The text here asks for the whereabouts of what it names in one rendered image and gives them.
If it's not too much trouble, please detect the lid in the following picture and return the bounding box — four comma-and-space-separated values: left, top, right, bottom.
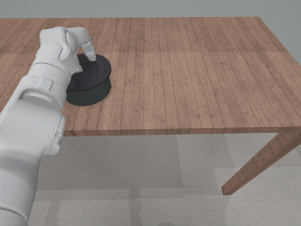
67, 53, 112, 92

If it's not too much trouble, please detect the table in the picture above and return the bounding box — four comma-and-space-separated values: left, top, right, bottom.
0, 16, 301, 196

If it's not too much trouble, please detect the pot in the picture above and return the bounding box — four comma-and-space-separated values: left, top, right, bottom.
66, 77, 112, 106

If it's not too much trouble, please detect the robot left forearm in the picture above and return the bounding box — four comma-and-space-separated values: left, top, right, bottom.
0, 26, 79, 134

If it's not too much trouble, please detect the robot left upper arm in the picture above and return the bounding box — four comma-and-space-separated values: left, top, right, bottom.
0, 98, 66, 226

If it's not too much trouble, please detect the left robot hand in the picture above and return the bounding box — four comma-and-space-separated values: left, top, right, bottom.
69, 26, 96, 73

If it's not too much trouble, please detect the knob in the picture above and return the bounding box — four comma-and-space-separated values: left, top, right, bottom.
78, 56, 89, 71

